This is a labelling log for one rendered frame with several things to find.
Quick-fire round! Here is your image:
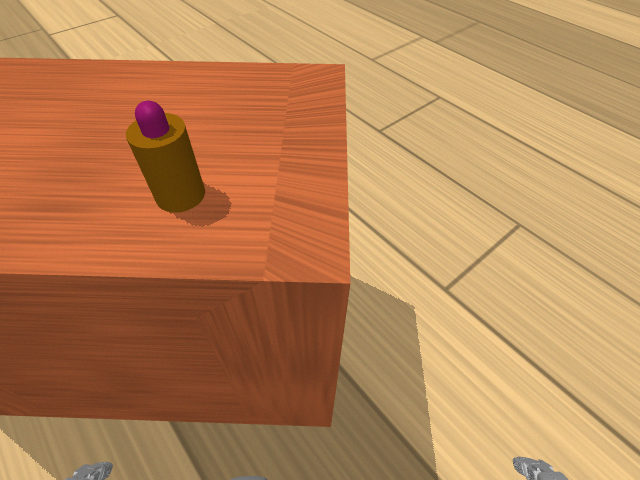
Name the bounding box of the bottle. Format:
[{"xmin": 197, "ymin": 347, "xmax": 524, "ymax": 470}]
[{"xmin": 126, "ymin": 101, "xmax": 205, "ymax": 213}]

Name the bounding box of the right robot hand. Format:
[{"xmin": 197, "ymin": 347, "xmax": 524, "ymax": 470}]
[{"xmin": 513, "ymin": 457, "xmax": 568, "ymax": 480}]

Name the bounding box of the left robot hand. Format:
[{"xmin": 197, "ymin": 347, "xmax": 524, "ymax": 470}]
[{"xmin": 65, "ymin": 462, "xmax": 113, "ymax": 480}]

